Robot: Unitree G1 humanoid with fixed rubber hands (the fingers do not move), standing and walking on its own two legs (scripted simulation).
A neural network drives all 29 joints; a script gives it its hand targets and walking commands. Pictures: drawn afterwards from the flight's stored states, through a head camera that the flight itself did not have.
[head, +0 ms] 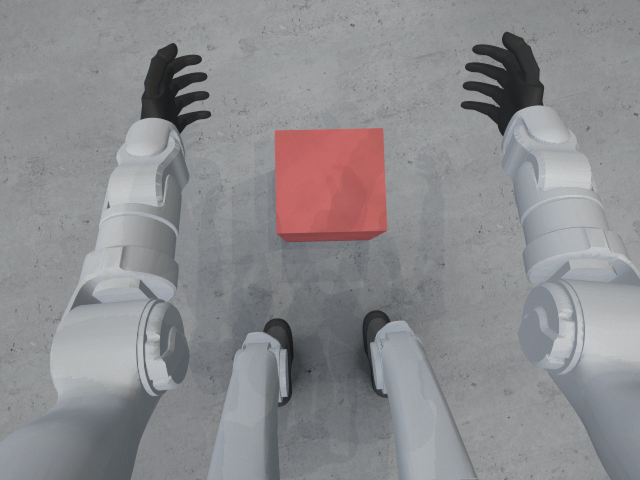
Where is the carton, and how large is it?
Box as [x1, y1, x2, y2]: [275, 128, 386, 241]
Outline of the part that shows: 382,128 275,130 276,233 286,241 370,239 385,231 386,211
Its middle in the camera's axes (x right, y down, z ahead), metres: +0.02 -0.10 +0.87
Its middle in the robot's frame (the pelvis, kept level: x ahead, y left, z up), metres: +0.51 -0.03 -0.52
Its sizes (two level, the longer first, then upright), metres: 0.210 0.200 0.250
